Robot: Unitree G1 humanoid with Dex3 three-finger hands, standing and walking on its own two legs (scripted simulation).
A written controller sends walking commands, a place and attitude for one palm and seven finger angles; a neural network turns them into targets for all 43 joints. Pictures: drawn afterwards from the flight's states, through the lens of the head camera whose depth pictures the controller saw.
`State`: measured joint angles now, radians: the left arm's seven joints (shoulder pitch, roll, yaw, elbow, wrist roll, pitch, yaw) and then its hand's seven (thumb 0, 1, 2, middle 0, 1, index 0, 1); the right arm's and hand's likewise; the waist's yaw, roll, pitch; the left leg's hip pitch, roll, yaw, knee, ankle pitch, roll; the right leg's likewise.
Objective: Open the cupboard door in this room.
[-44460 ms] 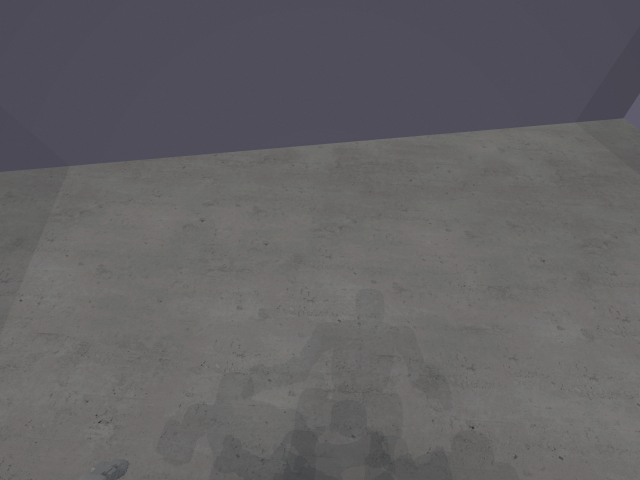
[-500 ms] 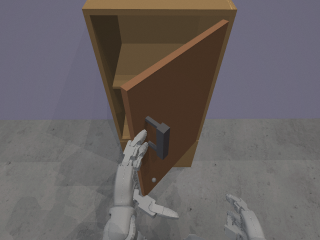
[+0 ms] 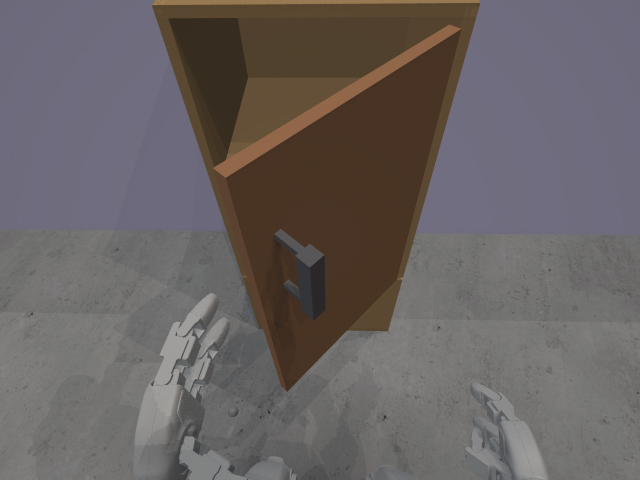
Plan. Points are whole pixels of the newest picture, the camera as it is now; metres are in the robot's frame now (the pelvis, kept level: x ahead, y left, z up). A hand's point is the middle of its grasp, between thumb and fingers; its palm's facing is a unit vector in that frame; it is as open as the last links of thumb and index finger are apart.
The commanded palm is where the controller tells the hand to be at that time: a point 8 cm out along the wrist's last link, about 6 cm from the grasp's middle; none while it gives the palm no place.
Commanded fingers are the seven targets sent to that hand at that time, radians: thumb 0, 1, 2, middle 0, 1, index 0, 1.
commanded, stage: draw the hand back to the body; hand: left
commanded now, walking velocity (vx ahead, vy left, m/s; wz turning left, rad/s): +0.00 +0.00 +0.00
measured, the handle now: (299, 275) +0.34 +0.05 +0.08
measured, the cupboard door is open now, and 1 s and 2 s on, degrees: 48 48 48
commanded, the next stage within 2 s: step back with the hand held close in 1.60 s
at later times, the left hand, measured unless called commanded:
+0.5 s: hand (155, 389) +0.19 +0.16 +0.13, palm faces +0.00 -1.00 -0.04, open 16.3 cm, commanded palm +0.16 +0.22 +0.15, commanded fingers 0.00 -0.32 0.38 -0.16 -0.30 -0.16 -0.30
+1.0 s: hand out of the picture +0.20 +0.26 +0.21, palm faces +0.32 -0.88 -0.35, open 11.8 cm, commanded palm +0.16 +0.31 +0.22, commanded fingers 0.00 0.55 0.75 -0.19 -0.30 -0.19 -0.30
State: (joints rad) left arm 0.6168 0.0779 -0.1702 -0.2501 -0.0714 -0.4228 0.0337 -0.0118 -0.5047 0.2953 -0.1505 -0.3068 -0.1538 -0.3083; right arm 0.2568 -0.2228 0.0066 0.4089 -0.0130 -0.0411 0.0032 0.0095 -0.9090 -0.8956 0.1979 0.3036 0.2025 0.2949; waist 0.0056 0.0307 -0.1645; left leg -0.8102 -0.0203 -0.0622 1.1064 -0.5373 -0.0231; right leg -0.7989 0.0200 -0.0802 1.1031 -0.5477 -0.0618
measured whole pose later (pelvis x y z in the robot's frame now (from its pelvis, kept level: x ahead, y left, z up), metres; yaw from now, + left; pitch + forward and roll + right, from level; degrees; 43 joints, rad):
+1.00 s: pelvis +0.01 +0.05 +0.07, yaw -1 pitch -1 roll -1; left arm 0.55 0.33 0.18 -0.49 -0.05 -0.03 0.14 0.00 0.21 0.60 -0.18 -0.30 -0.18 -0.31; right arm 0.27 -0.21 0.07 0.51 0.02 -0.09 -0.09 0.01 -0.91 -0.90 0.20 0.30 0.20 0.30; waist 0.05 0.06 -0.07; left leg -0.28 -0.04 -0.02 0.66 -0.36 0.04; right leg -0.26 0.00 -0.03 0.61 -0.34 0.00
